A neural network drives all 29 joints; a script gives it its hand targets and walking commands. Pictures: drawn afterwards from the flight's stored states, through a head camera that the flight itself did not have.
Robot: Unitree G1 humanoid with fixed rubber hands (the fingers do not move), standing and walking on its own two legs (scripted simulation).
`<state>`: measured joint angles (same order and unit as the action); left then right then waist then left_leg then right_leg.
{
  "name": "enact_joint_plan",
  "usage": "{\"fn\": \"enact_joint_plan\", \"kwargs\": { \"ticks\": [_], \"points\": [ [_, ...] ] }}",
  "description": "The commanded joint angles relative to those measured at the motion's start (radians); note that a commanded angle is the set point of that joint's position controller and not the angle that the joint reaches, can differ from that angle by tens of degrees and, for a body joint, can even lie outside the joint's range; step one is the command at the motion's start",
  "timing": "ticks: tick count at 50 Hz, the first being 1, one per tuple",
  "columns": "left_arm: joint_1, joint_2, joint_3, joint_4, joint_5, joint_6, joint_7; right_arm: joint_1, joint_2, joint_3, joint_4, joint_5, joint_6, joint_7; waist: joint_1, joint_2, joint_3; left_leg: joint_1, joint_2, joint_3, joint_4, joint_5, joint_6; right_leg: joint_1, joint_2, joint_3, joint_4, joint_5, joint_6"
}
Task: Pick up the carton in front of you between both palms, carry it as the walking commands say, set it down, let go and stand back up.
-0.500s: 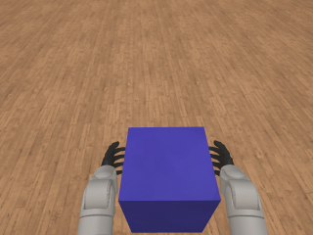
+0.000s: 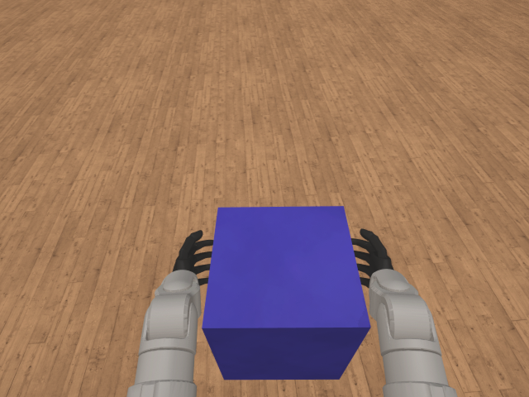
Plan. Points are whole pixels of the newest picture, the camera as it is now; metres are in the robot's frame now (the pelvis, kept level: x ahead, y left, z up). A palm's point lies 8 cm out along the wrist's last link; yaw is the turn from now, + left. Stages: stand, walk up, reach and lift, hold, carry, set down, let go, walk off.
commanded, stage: carry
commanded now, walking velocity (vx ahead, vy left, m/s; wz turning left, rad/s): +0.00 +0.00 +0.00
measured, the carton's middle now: (281, 296) +0.29 +0.00 -0.04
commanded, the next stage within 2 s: hold in 0.84 s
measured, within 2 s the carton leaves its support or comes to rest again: neither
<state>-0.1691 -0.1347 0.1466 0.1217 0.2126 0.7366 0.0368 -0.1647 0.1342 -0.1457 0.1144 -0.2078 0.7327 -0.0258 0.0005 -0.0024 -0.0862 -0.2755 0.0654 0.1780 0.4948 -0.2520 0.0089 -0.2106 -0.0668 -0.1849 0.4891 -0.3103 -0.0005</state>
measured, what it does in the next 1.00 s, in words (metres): stands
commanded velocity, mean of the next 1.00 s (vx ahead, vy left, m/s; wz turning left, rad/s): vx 0.00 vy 0.00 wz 0.00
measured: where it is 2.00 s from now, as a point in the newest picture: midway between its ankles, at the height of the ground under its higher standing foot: outside the picture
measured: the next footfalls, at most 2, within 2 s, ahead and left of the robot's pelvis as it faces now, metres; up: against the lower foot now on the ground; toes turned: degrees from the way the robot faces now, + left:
none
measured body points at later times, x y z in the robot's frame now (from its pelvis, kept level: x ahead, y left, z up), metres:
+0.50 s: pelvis -0.02 +0.00 +0.00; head -0.03 +0.00 +0.45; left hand +0.28 +0.15 +0.03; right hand +0.28 -0.16 +0.03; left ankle +0.00 +0.11 -0.74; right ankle -0.03 -0.11 -0.74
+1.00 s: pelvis -0.03 -0.01 +0.01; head -0.04 -0.01 +0.46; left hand +0.26 +0.14 +0.03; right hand +0.25 -0.17 +0.03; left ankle +0.00 +0.12 -0.74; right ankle -0.04 -0.11 -0.74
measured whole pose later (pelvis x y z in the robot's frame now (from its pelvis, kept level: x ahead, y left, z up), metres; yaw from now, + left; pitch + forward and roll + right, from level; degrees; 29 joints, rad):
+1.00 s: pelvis -0.03 -0.01 +0.01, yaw -3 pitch -5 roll +0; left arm -0.14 -0.13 0.14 0.10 0.22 0.73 0.03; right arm -0.16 0.13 -0.13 0.12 -0.23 0.72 -0.01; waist 0.01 0.00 0.05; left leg -0.11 0.02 0.01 0.37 -0.16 -0.01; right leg -0.08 0.00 -0.07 0.38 -0.22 -0.02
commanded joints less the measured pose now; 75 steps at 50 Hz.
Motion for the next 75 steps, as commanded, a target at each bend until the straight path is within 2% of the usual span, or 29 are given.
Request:
{"fn": "enact_joint_plan", "kwargs": {
  "ticks": [1,42,43,44,45,46,47,48,49,50,52,56,62,69,75],
  "points": [
    [-0.449,-0.856,-0.571,-0.091,-0.239,-0.039,-0.221,-0.44,0.857,0.564,-0.077,0.229,-0.034,0.208,0.0,0.003,-0.227,0.106,0.105,-0.103,-0.053,0.278,0.006,0.049,-0.105,0.094,-0.064,0.274,-0.009],
    [-0.454,-0.864,-0.56,-0.071,-0.237,-0.034,-0.226,-0.443,0.863,0.557,-0.061,0.222,-0.028,0.212,0.001,0.002,-0.239,0.09,0.106,-0.103,-0.052,0.232,-0.001,0.017,-0.105,0.105,-0.066,0.248,-0.021],
    [-0.327,-0.871,-0.537,-0.103,-0.231,-0.025,-0.226,-0.328,0.88,0.526,-0.057,0.208,-0.024,0.213,-0.003,-0.038,-0.142,0.296,-0.158,-0.248,-0.089,0.446,0.026,0.118,0.137,0.276,-0.114,0.572,-0.023],
    [-0.37,-0.837,-0.54,-0.141,-0.226,-0.042,-0.219,-0.344,0.858,0.522,-0.093,0.192,-0.042,0.2,-0.01,-0.043,-0.194,0.319,-0.138,-0.279,-0.084,0.517,0.025,0.158,0.13,0.3,-0.101,0.635,-0.023],
    [-0.352,-0.82,-0.521,-0.137,-0.209,-0.039,-0.216,-0.333,0.825,0.501,-0.089,0.182,-0.043,0.198,0.001,0.014,-0.19,0.284,-0.142,-0.267,-0.108,0.459,0.015,0.22,0.117,0.298,-0.104,0.589,-0.025],
    [-0.39,-0.808,-0.525,-0.139,-0.208,-0.04,-0.221,-0.332,0.826,0.484,-0.062,0.161,-0.046,0.191,-0.008,-0.036,-0.16,0.263,-0.142,-0.267,-0.114,0.425,0.007,0.232,0.128,0.286,-0.128,0.507,-0.024],
    [-0.39,-0.817,-0.53,-0.137,-0.209,-0.044,-0.222,-0.348,0.823,0.482,-0.07,0.158,-0.052,0.189,-0.01,-0.015,-0.147,0.27,-0.157,-0.263,-0.111,0.443,0.0,0.225,0.128,0.292,-0.131,0.547,-0.018],
    [-0.392,-0.816,-0.525,-0.128,-0.216,-0.049,-0.22,-0.361,0.829,0.482,-0.067,0.167,-0.057,0.187,-0.018,-0.023,-0.161,0.305,-0.161,-0.269,-0.112,0.451,-0.001,0.224,0.129,0.295,-0.136,0.558,-0.012],
    [-0.39,-0.809,-0.524,-0.13,-0.214,-0.053,-0.217,-0.362,0.827,0.485,-0.071,0.171,-0.061,0.185,-0.012,-0.02,-0.163,0.293,-0.166,-0.265,-0.119,0.423,-0.001,0.246,0.127,0.298,-0.14,0.552,-0.008],
    [-0.409,-0.803,-0.521,-0.126,-0.215,-0.056,-0.221,-0.368,0.823,0.483,-0.06,0.16,-0.061,0.184,-0.006,-0.036,-0.157,0.258,-0.165,-0.266,-0.129,0.346,-0.003,0.275,0.128,0.294,-0.149,0.48,-0.008],
    [-0.42,-0.816,-0.519,-0.104,-0.213,-0.058,-0.222,-0.405,0.83,0.489,-0.064,0.17,-0.061,0.191,-0.01,-0.014,-0.142,0.244,-0.164,-0.268,-0.134,0.309,0.002,0.265,0.125,0.291,-0.139,0.458,-0.005],
    [-0.417,-0.832,-0.474,-0.045,-0.179,-0.05,-0.216,-0.454,0.847,0.502,-0.037,0.188,-0.05,0.211,0.021,-0.013,-0.086,0.245,-0.158,-0.26,-0.15,0.191,0.014,0.199,0.125,0.284,-0.158,0.292,-0.003],
    [-0.484,-0.882,-0.463,0.008,-0.175,-0.041,-0.239,-0.504,0.886,0.473,0.032,0.181,-0.042,0.238,0.009,-0.008,-0.041,0.266,-0.143,-0.254,-0.155,0.077,0.02,0.115,0.123,0.278,-0.177,0.12,-0.018],
    [-0.569,-0.935,-0.473,0.044,-0.191,-0.041,-0.278,-0.555,0.937,0.444,0.093,0.172,-0.048,0.267,-0.012,-0.001,-0.043,0.281,-0.135,-0.252,-0.153,-0.009,0.016,0.061,0.125,0.272,-0.18,0.01,-0.037],
    [-0.606,-0.964,-0.457,0.093,-0.189,-0.043,-0.299,-0.598,0.96,0.425,0.134,0.17,-0.052,0.292,-0.01,0.015,-0.041,0.263,-0.117,-0.263,-0.177,-0.08,0.018,0.066,0.134,0.261,-0.168,-0.02,-0.039]
  ]
}}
